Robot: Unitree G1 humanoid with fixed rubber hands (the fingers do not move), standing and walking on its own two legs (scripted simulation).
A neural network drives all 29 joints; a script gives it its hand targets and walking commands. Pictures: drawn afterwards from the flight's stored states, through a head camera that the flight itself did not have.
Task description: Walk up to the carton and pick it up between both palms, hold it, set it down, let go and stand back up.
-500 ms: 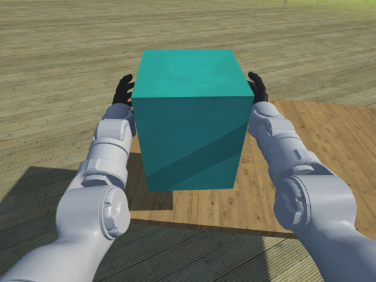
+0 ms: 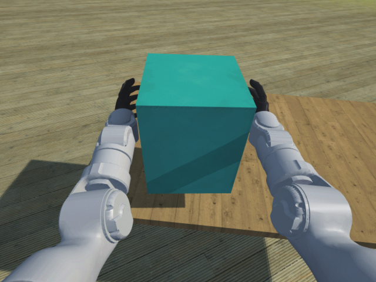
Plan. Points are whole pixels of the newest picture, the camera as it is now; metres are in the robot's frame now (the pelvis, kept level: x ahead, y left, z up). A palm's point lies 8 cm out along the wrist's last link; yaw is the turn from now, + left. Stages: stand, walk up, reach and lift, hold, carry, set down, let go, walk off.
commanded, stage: set down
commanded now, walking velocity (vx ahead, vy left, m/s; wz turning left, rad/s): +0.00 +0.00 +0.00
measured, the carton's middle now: (190, 125) +0.44 +0.02 +0.15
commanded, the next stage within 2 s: none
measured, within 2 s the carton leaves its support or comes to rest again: rests again in 1.28 s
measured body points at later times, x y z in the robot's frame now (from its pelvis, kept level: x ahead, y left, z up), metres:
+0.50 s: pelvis +0.00 +0.00 +0.00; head +0.00 +0.02 +0.45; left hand +0.45 +0.16 +0.14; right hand +0.45 -0.13 +0.15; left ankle +0.00 +0.12 -0.75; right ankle -0.01 -0.11 -0.75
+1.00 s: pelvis +0.01 +0.00 +0.00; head +0.04 +0.02 +0.45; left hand +0.46 +0.16 +0.10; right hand +0.46 -0.13 +0.12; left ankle +0.00 +0.12 -0.75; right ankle -0.01 -0.10 -0.75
